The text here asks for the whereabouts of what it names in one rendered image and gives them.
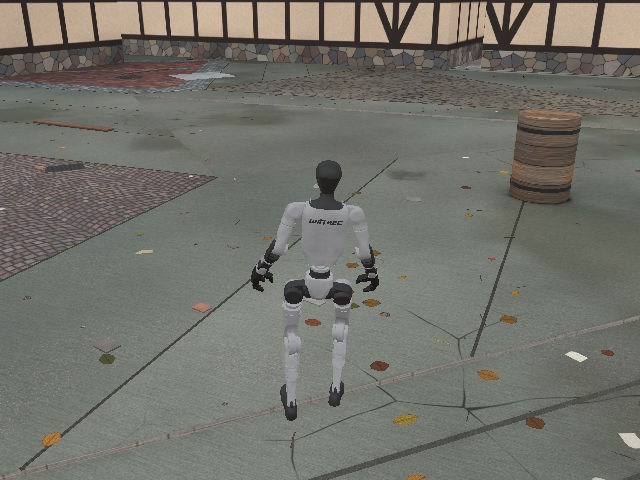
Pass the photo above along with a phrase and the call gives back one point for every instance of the left robot forearm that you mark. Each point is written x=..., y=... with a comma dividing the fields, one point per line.
x=267, y=260

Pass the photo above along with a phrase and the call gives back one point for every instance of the left robot hand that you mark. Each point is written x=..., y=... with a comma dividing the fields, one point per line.
x=255, y=278

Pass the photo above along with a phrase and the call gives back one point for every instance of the left robot upper arm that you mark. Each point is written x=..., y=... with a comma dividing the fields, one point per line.
x=292, y=212

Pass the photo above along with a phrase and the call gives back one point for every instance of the robot thigh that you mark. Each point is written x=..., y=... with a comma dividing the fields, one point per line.
x=342, y=299
x=294, y=291

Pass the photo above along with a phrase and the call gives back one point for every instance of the right robot hand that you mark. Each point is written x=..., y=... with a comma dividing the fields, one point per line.
x=372, y=286

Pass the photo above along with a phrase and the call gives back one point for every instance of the right robot upper arm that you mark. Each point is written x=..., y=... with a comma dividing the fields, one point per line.
x=357, y=216

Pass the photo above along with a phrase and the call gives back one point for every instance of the left robot thigh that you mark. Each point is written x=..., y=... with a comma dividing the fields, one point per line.
x=294, y=291

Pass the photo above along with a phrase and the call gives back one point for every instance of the right robot thigh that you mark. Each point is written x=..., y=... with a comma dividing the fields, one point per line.
x=342, y=299

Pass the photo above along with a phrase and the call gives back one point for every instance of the right robot forearm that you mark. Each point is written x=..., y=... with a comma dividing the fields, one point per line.
x=369, y=265

